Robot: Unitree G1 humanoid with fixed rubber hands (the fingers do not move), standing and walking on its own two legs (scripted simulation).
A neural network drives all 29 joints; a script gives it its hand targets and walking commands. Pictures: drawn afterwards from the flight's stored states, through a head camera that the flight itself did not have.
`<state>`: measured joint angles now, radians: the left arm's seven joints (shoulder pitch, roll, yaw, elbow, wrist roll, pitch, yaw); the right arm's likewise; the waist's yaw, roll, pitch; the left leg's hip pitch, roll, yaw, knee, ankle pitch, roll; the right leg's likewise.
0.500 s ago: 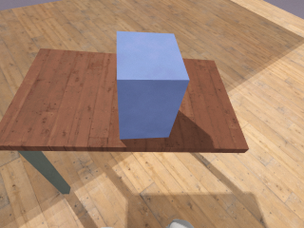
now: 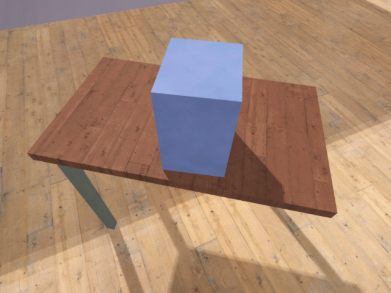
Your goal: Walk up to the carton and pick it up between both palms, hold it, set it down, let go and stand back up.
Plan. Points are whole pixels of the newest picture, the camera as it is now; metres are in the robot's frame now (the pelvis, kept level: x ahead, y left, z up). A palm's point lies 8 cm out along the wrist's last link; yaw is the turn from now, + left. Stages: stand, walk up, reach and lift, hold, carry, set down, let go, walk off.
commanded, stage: walk up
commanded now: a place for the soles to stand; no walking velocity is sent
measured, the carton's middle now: (199, 112) +0.52 +0.01 +0.05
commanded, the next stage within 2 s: none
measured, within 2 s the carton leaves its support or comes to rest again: neither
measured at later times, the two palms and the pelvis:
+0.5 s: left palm out of the picture +0.01 +0.27 -0.13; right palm out of the picture +0.05 -0.23 -0.12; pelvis +0.02 +0.02 +0.00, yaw +4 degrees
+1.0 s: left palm out of the picture +0.00 +0.28 -0.14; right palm out of the picture +0.08 -0.23 -0.13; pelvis +0.02 +0.02 +0.00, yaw +8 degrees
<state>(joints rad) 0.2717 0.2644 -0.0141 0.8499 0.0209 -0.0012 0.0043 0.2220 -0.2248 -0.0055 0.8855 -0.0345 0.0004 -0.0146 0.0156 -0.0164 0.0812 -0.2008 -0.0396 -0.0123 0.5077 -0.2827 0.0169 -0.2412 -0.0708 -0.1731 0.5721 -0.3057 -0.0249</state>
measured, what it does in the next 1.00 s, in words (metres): stands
